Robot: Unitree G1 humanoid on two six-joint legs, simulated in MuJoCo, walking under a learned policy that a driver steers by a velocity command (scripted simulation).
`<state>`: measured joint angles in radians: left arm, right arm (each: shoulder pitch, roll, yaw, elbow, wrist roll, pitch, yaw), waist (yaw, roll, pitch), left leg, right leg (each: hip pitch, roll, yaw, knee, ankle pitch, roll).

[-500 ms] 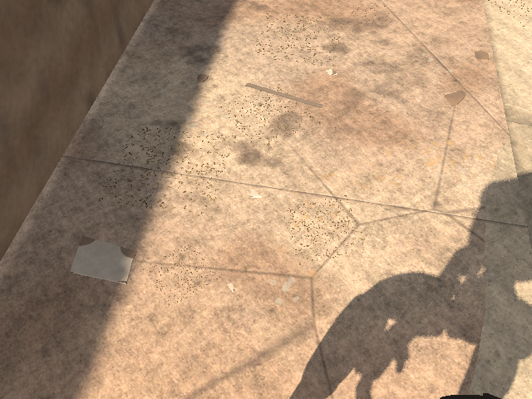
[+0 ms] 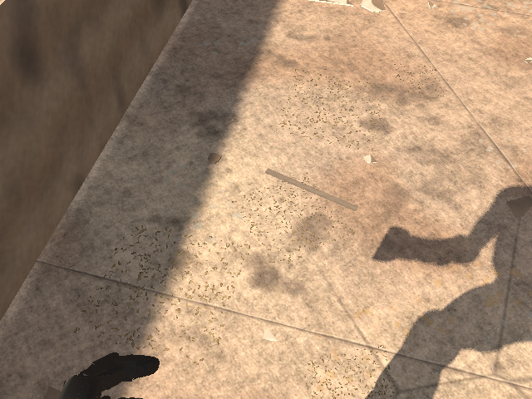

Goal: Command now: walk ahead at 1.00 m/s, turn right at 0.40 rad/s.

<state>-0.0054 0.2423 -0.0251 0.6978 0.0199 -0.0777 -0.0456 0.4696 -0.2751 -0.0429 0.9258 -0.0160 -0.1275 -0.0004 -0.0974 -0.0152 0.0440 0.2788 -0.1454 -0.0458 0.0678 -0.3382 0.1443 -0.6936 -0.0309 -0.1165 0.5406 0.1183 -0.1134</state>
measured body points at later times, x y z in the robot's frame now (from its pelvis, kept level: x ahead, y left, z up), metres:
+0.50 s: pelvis +0.49 -0.04 +0.00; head +0.53 -0.06 +0.44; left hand +0.54 +0.25 -0.12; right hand +0.69 -0.32 -0.05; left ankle +0.67 +0.03 -0.72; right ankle +0.25 -0.07 -0.68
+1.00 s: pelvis +0.73 -0.20 +0.01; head +0.74 -0.22 +0.46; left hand +1.03 -0.12 -0.07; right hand +0.58 -0.43 -0.13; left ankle +0.73 +0.01 -0.63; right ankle +0.69 -0.29 -0.72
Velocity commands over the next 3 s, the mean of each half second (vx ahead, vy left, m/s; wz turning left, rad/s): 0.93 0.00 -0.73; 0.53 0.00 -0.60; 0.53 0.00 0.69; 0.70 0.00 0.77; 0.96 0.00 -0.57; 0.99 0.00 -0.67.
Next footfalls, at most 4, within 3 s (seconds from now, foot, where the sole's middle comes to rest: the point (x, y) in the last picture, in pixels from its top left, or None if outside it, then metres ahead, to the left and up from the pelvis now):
0.06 right None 0.27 -0.07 -0.76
0.48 left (236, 297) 0.71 0.02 -0.76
0.90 right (361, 286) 0.72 -0.32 -0.76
1.34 left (345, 165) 1.16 -0.36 -0.76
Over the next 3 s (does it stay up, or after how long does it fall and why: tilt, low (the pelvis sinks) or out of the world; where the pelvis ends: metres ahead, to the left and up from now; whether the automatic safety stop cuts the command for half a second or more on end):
stays up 2.08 -0.72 0.01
